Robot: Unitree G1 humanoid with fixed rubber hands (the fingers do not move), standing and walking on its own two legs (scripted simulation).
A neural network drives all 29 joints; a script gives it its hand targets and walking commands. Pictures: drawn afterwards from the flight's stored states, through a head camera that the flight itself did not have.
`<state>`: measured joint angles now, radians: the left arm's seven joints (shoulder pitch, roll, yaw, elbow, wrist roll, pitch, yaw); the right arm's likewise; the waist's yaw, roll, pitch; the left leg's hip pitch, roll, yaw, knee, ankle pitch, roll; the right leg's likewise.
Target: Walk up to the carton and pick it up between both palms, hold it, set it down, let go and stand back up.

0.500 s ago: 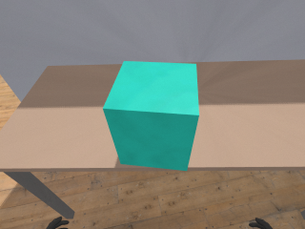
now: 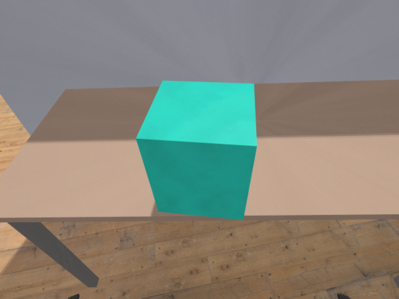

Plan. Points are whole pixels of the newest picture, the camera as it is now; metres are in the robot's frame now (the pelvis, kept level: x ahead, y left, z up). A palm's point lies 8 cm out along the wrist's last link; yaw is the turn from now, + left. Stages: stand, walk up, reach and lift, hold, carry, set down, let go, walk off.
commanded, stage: stand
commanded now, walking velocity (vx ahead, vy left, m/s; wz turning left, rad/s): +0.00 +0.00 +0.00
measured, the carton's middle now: (203, 151) +0.44 +0.01 +0.06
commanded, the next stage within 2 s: none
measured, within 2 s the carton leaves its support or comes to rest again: neither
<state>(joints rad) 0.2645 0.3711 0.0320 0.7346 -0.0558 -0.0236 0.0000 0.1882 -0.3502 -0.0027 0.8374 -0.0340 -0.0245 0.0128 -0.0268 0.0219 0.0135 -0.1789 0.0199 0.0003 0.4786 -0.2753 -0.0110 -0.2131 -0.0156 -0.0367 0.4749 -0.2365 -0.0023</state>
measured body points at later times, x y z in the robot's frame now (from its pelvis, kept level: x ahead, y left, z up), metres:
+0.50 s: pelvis +0.00 +0.00 +0.00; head +0.00 -0.01 +0.45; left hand +0.11 +0.30 -0.09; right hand +0.10 -0.29 -0.12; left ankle -0.01 +0.13 -0.74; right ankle +0.01 -0.12 -0.74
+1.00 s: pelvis -0.01 +0.00 +0.00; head -0.01 -0.01 +0.45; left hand +0.09 +0.31 -0.10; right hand +0.09 -0.29 -0.12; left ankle -0.01 +0.13 -0.74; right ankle +0.01 -0.12 -0.74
